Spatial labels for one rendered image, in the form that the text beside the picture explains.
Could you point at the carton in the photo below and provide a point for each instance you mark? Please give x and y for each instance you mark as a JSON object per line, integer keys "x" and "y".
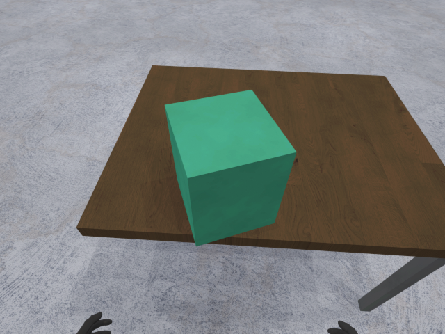
{"x": 232, "y": 163}

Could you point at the table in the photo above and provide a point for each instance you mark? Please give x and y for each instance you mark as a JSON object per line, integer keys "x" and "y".
{"x": 365, "y": 178}

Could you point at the left robot hand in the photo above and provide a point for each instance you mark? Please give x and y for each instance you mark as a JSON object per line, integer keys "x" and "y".
{"x": 93, "y": 323}

